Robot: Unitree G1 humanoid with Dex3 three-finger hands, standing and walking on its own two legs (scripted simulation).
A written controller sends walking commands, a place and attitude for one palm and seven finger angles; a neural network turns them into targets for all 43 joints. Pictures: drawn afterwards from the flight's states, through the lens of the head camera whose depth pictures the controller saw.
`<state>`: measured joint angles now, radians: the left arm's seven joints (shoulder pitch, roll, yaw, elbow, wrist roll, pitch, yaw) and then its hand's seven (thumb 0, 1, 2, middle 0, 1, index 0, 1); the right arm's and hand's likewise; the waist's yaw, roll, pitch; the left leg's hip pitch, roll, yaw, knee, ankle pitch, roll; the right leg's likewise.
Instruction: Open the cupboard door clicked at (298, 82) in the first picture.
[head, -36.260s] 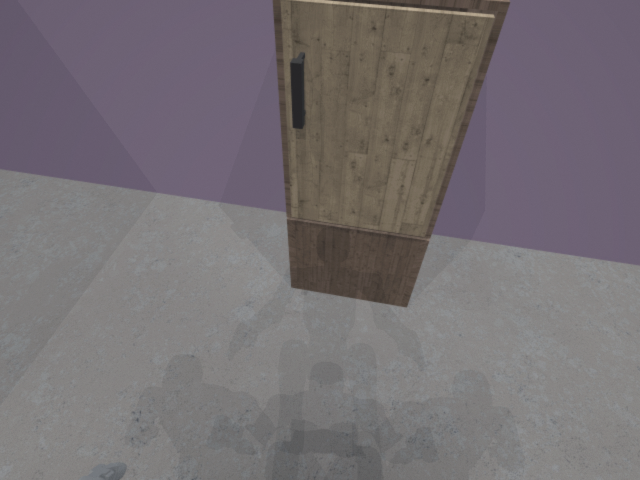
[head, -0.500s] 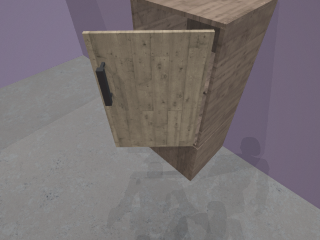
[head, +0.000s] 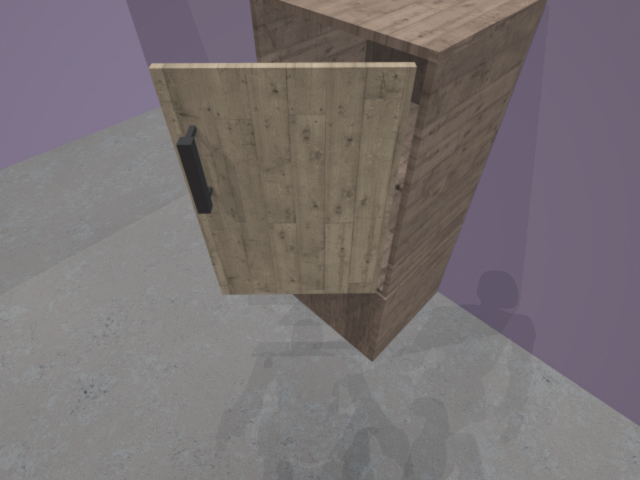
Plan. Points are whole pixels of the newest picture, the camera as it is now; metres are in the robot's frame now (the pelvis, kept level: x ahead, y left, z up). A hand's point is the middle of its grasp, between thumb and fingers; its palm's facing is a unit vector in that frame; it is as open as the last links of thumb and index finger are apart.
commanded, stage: come to a stop and stand still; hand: left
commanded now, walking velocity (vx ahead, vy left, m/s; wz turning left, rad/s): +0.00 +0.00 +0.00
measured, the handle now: (198, 170) +0.59 +0.24 +0.06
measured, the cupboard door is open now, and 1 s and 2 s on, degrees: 45 45 45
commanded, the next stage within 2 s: look again from close up in 0.08 s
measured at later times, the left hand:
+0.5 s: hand out of the picture +0.01 +0.18 -0.18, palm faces +0.02 -0.98 -0.19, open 7.4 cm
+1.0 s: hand (169, 413) +0.21 +0.20 -0.02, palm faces +0.24 -0.97 -0.09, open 7.6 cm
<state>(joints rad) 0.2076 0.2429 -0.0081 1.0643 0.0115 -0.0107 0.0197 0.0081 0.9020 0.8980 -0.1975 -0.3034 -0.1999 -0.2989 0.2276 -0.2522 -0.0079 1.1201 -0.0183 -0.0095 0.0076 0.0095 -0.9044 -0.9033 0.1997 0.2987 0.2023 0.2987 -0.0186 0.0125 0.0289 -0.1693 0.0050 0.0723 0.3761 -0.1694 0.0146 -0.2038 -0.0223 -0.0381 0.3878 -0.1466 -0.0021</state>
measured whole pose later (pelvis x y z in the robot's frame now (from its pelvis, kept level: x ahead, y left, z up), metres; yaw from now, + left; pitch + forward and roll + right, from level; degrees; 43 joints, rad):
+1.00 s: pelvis +0.01 +0.02 -0.03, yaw +3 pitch +3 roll +0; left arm 0.42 0.17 0.03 0.13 -0.17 -0.24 0.08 0.04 0.87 0.86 -0.20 -0.36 -0.20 -0.35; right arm 0.33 -0.25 -0.01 0.78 0.03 -0.30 -0.05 0.03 -0.92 -0.90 0.20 0.30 0.20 0.30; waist -0.04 0.02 -0.06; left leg -0.42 -0.03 0.04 0.69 -0.32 0.04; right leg -0.44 -0.06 -0.05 0.70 -0.32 0.01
